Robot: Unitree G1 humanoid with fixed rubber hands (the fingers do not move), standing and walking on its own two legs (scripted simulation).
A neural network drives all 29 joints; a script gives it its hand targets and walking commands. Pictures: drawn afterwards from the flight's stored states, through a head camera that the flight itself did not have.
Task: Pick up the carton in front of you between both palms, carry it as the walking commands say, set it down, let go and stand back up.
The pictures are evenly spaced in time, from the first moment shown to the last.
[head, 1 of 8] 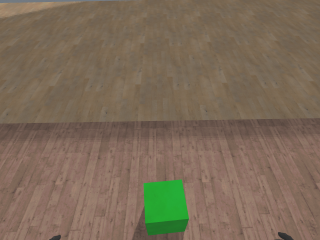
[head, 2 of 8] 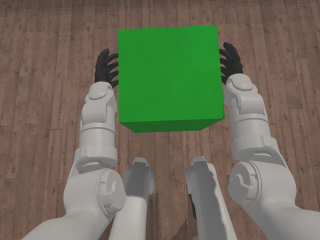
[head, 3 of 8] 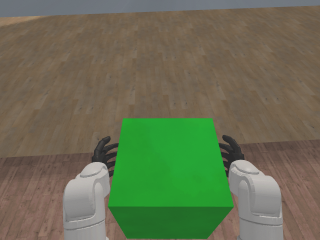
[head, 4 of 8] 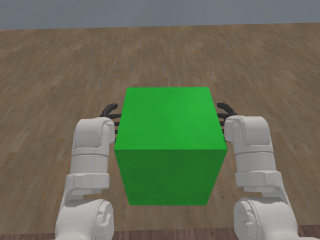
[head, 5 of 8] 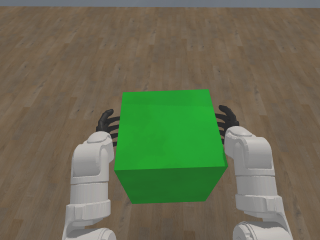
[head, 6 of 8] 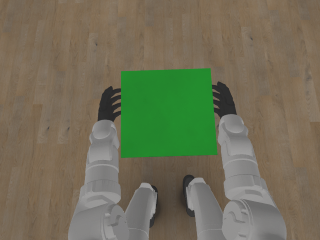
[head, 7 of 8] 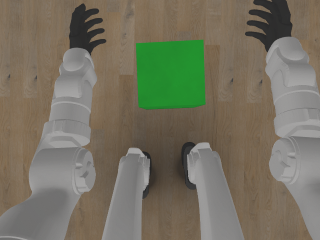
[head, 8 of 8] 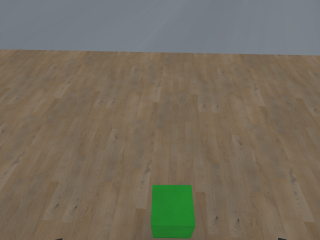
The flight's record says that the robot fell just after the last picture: no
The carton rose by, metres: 0.70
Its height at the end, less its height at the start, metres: -0.13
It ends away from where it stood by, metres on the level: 2.41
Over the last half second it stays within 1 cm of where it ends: yes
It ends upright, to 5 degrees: yes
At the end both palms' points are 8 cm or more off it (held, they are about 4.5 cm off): yes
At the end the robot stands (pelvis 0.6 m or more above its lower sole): yes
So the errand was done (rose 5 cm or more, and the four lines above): yes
